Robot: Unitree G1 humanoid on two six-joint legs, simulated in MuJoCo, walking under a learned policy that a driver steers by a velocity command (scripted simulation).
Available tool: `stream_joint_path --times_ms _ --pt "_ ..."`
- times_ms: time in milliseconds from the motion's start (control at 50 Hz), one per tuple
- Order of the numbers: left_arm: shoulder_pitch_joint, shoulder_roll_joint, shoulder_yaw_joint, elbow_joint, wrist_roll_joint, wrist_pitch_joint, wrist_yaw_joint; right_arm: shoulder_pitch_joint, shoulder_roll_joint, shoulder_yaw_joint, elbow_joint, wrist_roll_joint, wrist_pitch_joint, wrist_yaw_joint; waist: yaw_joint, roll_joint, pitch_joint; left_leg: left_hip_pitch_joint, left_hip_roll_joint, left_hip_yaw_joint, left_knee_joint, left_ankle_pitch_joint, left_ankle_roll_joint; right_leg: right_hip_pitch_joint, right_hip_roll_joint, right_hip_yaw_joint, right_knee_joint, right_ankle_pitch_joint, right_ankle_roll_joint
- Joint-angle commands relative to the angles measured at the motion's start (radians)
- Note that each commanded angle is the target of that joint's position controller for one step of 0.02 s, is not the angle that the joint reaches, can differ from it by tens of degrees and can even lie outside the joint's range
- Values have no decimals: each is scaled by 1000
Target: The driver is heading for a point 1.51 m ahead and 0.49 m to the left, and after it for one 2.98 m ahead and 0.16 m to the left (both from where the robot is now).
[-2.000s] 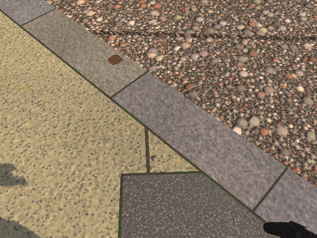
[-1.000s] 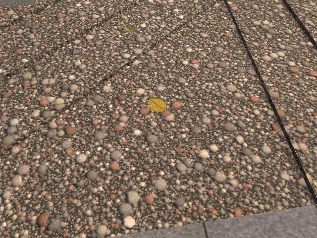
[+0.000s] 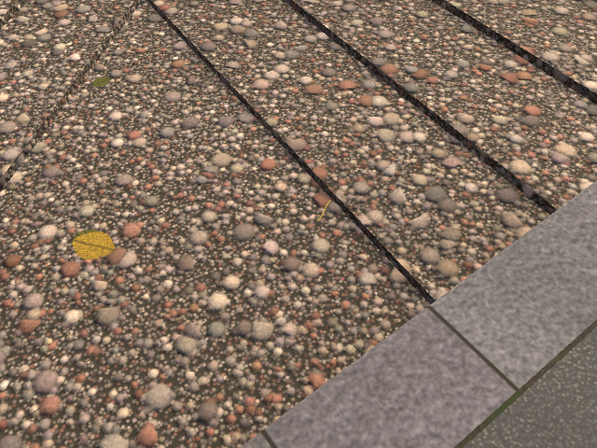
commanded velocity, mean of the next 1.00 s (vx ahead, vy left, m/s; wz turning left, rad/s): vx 0.10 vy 0.00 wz -0.01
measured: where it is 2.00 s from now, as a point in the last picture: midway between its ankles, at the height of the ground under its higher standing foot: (282, 397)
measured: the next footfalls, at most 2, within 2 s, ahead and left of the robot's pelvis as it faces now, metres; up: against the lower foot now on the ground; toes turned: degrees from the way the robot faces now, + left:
left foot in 1.38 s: +0.37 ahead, +0.15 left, +0.00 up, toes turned +6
right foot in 1.94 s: +0.88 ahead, +0.01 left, -0.15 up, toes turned +9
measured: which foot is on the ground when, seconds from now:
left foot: down 0.00-0.94, up 0.96-1.00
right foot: down 0.00-1.00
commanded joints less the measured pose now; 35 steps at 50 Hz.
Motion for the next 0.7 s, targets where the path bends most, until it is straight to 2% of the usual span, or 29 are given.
stream_joint_path --times_ms 20,40,60,80,140,180,240,440,700 --pt "4 145 46 -69 -2 -12 11 -37 -127 -34 -67 0 -15 -1 6 -12 -104 98 31 -34 -40 292 40 -5 -57 64 -89 270 -15" --pt "1 34 14 -40 11 35 53 63 -92 -26 -37 -19 47 -25 -12 -109 -223 185 50 -32 -71 449 21 81 -93 58 -63 492 -7" --pt "22 39 9 -41 3 61 69 45 -100 -28 -39 -19 77 -35 3 -82 -184 186 40 -26 -62 471 15 81 -88 53 -59 526 3" --pt "27 64 15 -30 3 77 74 17 -98 -28 -48 -15 97 -38 7 -63 -146 183 34 -24 -71 457 13 64 -94 62 -66 519 7" --pt "18 104 24 -15 7 95 69 -10 -96 -24 -46 -15 122 -38 9 -21 -76 165 25 -26 -115 340 17 37 -100 70 -102 391 8" --pt "22 100 22 0 14 94 70 -10 -100 -25 -34 -17 124 -40 10 -21 -44 161 26 -36 -136 289 20 22 -102 72 -124 334 7" --pt "31 96 20 26 18 89 75 -12 -100 -26 -19 -17 119 -44 11 -15 -39 166 26 -44 -152 263 24 29 -103 70 -143 307 5" --pt "58 73 16 114 18 86 90 7 -94 -28 54 -18 113 -54 13 -33 -31 155 23 -61 -200 190 35 56 -105 60 -183 246 5" --pt "83 62 14 270 16 79 108 51 -84 -29 189 -19 106 -66 9 -35 3 150 24 -84 -257 138 46 59 -115 62 -237 199 6"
